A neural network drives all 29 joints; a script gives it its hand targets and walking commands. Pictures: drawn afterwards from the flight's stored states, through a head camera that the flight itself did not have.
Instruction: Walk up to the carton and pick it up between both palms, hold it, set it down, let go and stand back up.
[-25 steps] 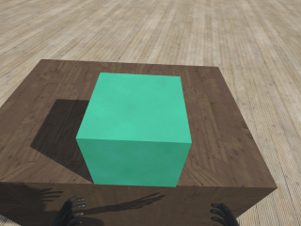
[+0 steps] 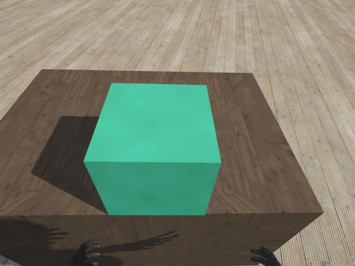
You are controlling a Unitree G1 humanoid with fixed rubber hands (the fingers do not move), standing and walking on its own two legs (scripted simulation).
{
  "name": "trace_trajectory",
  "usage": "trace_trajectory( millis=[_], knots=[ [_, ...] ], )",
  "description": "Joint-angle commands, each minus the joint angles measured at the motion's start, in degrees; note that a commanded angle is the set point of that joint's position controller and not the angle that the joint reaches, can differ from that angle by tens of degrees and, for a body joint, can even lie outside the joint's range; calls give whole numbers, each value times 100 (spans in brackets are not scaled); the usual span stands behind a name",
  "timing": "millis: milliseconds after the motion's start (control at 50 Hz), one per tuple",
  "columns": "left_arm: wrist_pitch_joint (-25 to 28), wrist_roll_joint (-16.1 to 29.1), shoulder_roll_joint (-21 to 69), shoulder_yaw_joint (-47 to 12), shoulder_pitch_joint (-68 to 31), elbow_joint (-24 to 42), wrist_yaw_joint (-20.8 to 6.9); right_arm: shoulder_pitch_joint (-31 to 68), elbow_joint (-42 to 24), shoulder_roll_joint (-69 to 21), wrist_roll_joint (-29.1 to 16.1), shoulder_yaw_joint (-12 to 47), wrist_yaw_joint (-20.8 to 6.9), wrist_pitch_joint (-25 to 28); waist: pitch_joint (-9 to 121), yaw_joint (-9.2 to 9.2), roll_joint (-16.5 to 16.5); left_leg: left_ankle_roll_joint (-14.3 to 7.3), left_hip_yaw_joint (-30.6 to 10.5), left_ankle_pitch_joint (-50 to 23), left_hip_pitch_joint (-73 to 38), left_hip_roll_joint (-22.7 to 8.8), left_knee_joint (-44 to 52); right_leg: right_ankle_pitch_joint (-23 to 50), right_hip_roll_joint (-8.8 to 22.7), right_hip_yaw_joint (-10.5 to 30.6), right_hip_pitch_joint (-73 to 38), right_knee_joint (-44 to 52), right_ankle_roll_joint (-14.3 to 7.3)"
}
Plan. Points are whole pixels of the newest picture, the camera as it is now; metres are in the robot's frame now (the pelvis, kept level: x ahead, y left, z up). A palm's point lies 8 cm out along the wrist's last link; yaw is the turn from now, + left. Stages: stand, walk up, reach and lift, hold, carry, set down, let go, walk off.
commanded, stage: stand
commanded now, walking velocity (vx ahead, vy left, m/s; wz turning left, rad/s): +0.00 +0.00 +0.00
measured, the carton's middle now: (158, 149) +0.44 +0.07 +0.00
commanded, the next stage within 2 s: none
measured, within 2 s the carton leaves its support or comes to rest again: neither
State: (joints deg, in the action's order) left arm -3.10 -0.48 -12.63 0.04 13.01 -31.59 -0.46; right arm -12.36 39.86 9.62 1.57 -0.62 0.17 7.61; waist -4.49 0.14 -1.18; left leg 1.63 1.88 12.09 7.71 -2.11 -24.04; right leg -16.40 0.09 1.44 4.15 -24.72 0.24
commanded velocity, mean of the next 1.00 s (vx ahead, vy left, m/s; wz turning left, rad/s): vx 0.00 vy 0.00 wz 0.00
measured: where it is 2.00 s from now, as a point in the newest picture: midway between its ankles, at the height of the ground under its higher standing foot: outside the picture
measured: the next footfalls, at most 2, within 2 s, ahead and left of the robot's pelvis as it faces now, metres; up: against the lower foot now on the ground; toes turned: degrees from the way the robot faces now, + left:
none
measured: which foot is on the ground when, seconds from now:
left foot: down 0.00-1.00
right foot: down 0.00-1.00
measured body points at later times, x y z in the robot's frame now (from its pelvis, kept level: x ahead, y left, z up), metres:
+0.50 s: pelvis -0.01 +0.00 +0.00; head -0.04 +0.00 +0.45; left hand +0.00 +0.24 -0.15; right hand -0.01 -0.23 -0.16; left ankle +0.01 +0.14 -0.74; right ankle -0.03 -0.12 -0.74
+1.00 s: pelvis -0.04 +0.01 +0.00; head -0.07 +0.01 +0.45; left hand -0.09 +0.21 -0.17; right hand -0.07 -0.20 -0.17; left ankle +0.01 +0.14 -0.74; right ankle -0.03 -0.12 -0.74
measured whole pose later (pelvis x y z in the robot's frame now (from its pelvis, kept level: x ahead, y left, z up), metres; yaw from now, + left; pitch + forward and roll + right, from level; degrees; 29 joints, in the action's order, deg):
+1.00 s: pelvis -0.04 +0.01 +0.00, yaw +2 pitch -2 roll +0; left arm 0.4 -1.0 -6.1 -0.3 24.2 -62.8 1.8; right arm -19.5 67.6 6.6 1.2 -0.7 0.6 -1.5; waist 1.8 -0.2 -0.2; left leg 0.9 -0.2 8.4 15.2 -1.0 -25.6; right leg -13.9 1.0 -0.1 11.3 -27.2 1.0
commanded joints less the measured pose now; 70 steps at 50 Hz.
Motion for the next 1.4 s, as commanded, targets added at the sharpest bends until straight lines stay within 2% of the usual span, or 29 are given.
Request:
trace_trajectory(
  millis=[0,40,120,200,360,640,960,1140,1380],
  knots=[
    [380,-203,-763,371,368,160,-13,-202,-90,995,-25,-348,-151,-739,1271,106,370,-87,-174,-1717,16,-378,-304,2384,459,76,245,-122,125],
    [400,-159,-714,348,338,26,-8,-255,41,894,-18,-329,-207,-755,1174,52,105,-62,-210,-1199,260,-275,-271,2238,464,97,323,-62,41],
    [471,-141,-616,284,398,-242,26,-212,383,937,3,-335,-245,-744,680,18,-127,-135,-320,-876,394,-299,-183,1746,470,167,828,121,-76],
    [541,-131,-606,294,555,-560,74,-427,813,978,18,-320,-217,-720,377,-21,-27,-172,-444,-808,514,-317,12,1216,463,223,960,285,-133],
    [566,-87,-547,318,1081,-1351,152,-782,1552,910,21,-302,-95,-703,138,-40,106,-176,-502,-448,520,-264,313,703,439,272,944,525,-171],
    [490,-69,-146,184,1498,-2427,231,-1024,2376,496,-20,-167,23,-790,-303,-57,80,-119,-535,190,755,-186,518,17,400,269,1147,696,-157],
    [406,-59,121,56,1608,-3045,263,-1053,2660,307,-39,-101,82,-871,-424,-26,202,-108,-752,1126,1129,-175,722,-646,309,218,1492,632,-107],
    [385,-57,126,53,1536,-3173,263,-1104,2673,198,-34,-82,95,-876,-325,-39,39,-90,-731,1078,1078,-120,595,-969,351,335,1721,752,-130],
    [360,-50,160,64,1502,-3245,257,-1109,2647,155,-39,-69,119,-847,-269,-12,162,-116,-799,1028,1132,-146,585,-805,333,334,1677,642,-155]
  ],
)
